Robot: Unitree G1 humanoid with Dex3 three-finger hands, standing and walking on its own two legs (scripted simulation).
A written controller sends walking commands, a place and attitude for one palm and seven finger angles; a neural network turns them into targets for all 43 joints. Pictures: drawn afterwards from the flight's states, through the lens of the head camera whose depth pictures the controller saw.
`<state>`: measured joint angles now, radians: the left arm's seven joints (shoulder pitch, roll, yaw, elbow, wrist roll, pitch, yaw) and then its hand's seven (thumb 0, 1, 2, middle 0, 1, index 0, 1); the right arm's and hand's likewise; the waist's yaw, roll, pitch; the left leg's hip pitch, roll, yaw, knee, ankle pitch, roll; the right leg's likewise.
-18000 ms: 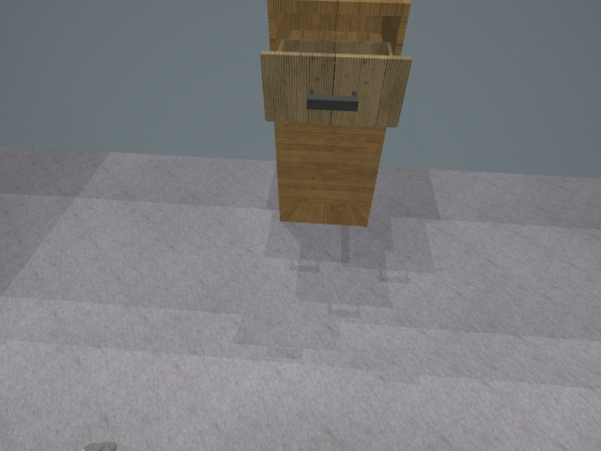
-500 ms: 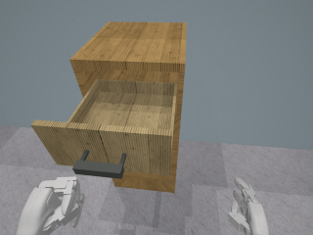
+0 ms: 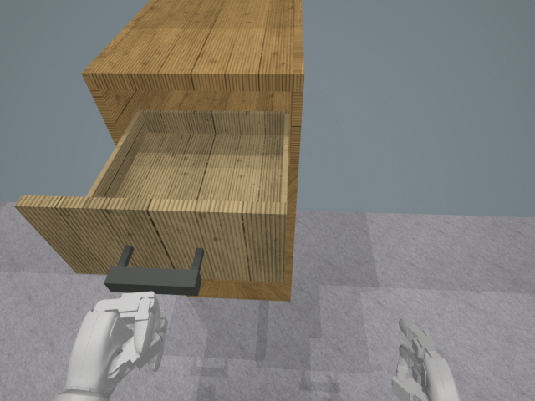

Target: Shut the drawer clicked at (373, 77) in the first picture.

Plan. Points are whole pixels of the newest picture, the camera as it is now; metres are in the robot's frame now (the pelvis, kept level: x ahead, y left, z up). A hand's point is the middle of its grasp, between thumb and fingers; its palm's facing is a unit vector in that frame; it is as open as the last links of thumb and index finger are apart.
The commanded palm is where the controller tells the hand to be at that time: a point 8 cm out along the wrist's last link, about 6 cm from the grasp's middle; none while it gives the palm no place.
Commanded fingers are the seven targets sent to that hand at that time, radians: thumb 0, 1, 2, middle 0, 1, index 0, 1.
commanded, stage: bring the fist close to the handle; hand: left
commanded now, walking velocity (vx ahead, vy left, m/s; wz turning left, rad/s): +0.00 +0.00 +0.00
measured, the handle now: (158, 266) +0.29 +0.18 +0.07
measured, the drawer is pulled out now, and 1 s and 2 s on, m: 0.29 0.29 0.18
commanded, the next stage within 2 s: push the drawer shut in 0.64 s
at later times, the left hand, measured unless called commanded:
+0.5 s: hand (170, 324) +0.21 +0.14 +0.07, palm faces +0.01 -1.00 -0.07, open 3.1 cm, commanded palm +0.18 +0.20 +0.07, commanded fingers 0.00 0.90 0.90 -1.40 -1.60 -1.40 -1.60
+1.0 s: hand (167, 323) +0.21 +0.15 +0.07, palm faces +0.00 -1.00 -0.07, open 3.1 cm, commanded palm +0.20 +0.21 +0.07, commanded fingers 0.00 0.90 0.90 -1.40 -1.60 -1.40 -1.60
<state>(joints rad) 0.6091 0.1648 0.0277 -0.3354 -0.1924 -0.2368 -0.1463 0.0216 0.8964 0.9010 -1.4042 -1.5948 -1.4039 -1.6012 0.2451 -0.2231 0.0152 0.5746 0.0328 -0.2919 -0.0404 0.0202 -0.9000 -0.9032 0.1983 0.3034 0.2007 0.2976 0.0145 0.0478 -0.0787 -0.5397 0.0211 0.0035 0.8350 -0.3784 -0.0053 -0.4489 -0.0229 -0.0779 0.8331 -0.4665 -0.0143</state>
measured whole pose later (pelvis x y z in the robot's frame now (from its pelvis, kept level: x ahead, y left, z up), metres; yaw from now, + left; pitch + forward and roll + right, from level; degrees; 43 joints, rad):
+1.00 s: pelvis +0.00 -0.01 -0.01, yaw +1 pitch +9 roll -1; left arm 0.47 0.20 0.06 -0.16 -0.22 -0.33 -0.16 -0.01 0.82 0.92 -1.40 -1.59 -1.40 -1.60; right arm 0.23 -0.25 0.02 0.55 0.04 -0.19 -0.05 0.02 -0.90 -0.90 0.20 0.30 0.20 0.30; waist 0.01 0.05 -0.09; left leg -0.65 0.03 -0.02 0.92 -0.41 -0.02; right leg -0.55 -0.01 -0.10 0.91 -0.50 -0.03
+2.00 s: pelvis -0.01 +0.00 +0.00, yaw -1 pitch +8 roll -1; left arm -0.13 0.22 0.10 0.35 -0.18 -0.31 -0.10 0.00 0.74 0.92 -1.40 -1.59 -1.40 -1.60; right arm 0.22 -0.25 0.03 0.65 0.04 -0.14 -0.05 0.02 -0.90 -0.90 0.20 0.30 0.20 0.30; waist -0.02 0.03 -0.05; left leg -0.62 0.03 0.01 0.83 -0.35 0.00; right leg -0.54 -0.02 -0.07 0.83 -0.43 -0.01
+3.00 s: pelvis -0.01 +0.01 -0.01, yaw -3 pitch +14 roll -1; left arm -0.72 0.35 0.30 1.01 -0.12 -0.39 -0.15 -0.01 0.71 0.88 -1.40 -1.59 -1.40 -1.60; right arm 0.34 -0.25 0.02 0.67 0.02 -0.02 -0.01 0.01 -0.90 -0.90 0.20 0.30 0.20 0.30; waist -0.11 0.02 -0.08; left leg -0.79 0.05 0.02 0.91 -0.37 0.01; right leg -0.70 0.00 -0.05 0.89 -0.44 -0.01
